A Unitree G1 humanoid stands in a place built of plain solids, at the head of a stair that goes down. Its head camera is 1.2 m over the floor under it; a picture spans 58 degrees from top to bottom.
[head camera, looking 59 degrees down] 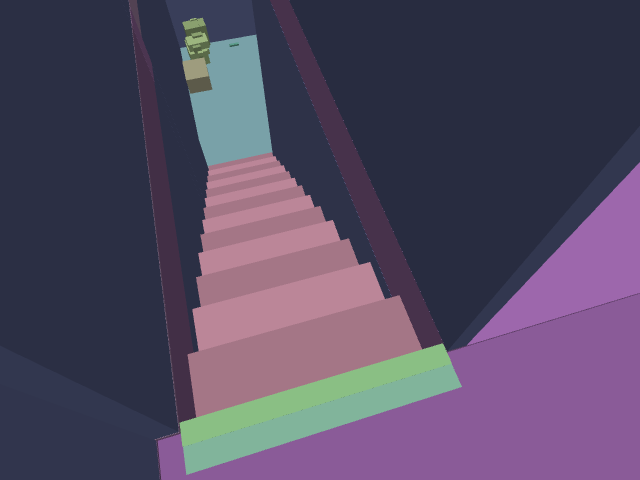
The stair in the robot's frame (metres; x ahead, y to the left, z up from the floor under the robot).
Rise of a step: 0.20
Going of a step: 0.24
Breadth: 0.74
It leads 16 degrees to the left of straight ahead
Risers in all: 14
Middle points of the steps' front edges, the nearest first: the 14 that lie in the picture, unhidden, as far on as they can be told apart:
0.28 0.01 0.00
0.51 0.08 -0.19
0.75 0.15 -0.39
0.98 0.22 -0.59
1.22 0.28 -0.78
1.45 0.35 -0.98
1.69 0.42 -1.18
1.92 0.49 -1.37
2.16 0.56 -1.57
2.39 0.63 -1.77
2.63 0.70 -1.96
2.86 0.77 -2.16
3.10 0.84 -2.35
3.33 0.91 -2.55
